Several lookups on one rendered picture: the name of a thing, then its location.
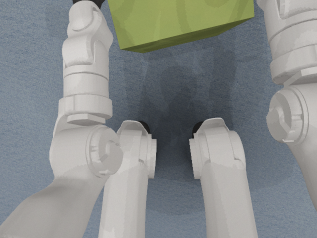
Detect robot left forearm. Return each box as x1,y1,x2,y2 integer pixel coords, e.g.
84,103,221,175
52,0,113,141

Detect right robot upper arm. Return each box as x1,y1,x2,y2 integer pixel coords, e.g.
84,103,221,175
266,83,317,211

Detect left robot upper arm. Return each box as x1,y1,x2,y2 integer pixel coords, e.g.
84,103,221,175
0,124,124,238

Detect left robot thigh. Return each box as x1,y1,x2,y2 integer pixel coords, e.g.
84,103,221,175
98,129,157,238

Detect left robot foot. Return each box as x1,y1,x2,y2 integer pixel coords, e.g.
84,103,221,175
137,121,151,134

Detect carton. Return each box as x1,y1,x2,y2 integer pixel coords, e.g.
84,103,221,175
107,0,255,53

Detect robot right forearm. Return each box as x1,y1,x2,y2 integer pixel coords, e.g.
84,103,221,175
256,0,317,88

